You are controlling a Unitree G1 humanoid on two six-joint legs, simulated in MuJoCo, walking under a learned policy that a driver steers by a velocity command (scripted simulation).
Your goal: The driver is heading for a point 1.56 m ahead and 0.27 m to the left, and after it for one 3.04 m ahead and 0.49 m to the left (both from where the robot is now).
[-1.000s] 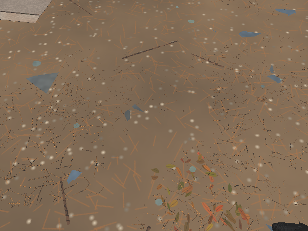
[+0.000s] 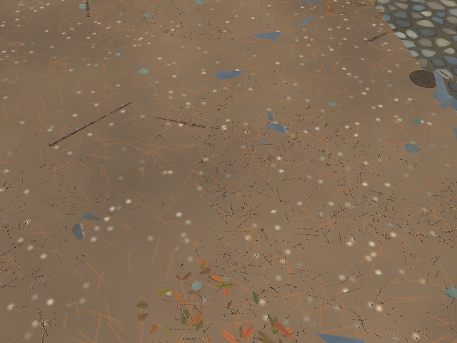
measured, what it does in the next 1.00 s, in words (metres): walks ahead: right foot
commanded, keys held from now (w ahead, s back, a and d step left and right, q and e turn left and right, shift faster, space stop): no key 0.16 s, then w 0.26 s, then no key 0.58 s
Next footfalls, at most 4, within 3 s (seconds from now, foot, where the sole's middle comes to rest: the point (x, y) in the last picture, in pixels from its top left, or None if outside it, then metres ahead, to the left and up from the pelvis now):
0.74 right None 0.26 -0.08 -0.77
1.02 left None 0.19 0.15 -0.77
1.92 left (189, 295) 0.67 0.14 -0.77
2.46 right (261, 215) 0.97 -0.09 -0.77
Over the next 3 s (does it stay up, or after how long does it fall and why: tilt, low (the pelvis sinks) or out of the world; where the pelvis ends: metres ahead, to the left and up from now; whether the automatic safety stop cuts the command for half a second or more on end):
stays up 1.08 0.08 -0.02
